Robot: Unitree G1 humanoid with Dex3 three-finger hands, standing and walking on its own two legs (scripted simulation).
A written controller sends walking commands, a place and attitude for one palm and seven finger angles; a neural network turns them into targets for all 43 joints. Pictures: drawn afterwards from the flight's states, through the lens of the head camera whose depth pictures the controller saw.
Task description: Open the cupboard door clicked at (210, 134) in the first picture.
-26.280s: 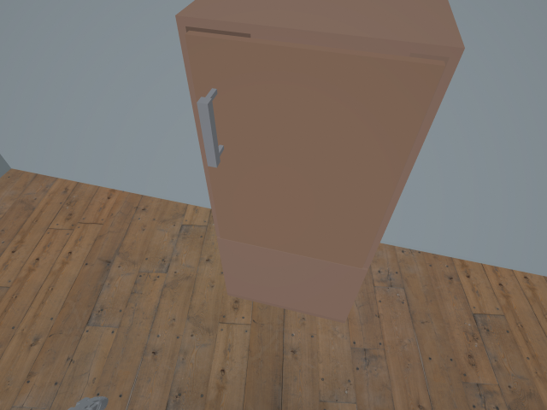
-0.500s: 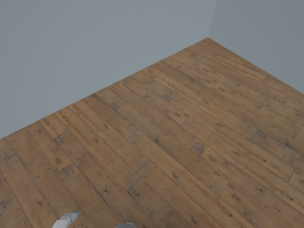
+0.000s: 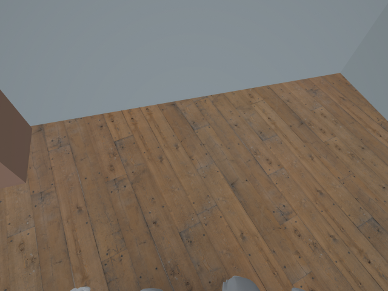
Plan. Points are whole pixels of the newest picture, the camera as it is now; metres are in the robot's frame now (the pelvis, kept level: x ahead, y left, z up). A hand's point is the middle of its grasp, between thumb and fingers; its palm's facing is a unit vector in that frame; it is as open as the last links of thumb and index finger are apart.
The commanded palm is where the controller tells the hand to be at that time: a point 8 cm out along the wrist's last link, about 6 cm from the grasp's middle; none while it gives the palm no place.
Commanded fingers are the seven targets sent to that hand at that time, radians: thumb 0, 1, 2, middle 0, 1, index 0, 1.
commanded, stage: turn to face it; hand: left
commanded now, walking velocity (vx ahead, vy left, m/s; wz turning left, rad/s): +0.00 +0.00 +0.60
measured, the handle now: out of the picture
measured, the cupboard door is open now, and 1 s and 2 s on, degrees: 38 38 38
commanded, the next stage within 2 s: take the last steps up to it in 1.52 s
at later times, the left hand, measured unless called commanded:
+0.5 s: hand out of the picture +0.01 +0.18 -0.17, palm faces +0.32 -0.92 -0.21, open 7.4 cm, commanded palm none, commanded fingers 0.00 0.90 0.90 -0.20 -0.30 -0.20 -0.30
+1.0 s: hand out of the picture +0.02 +0.19 -0.15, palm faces +0.57 -0.78 -0.28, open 7.4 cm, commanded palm none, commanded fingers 0.00 0.90 0.90 -0.20 -0.30 -0.20 -0.30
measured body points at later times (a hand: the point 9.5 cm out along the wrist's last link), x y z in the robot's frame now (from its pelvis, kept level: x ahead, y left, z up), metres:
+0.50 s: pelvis +0.01 -0.02 +0.00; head +0.07 +0.01 +0.44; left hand -0.01 +0.23 -0.16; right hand +0.19 -0.24 -0.14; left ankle -0.02 +0.09 -0.72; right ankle +0.02 -0.15 -0.73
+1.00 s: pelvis +0.04 -0.04 +0.00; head +0.09 -0.03 +0.45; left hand -0.01 +0.23 -0.13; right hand +0.25 -0.21 -0.16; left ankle -0.05 +0.05 -0.66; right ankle +0.11 -0.14 -0.73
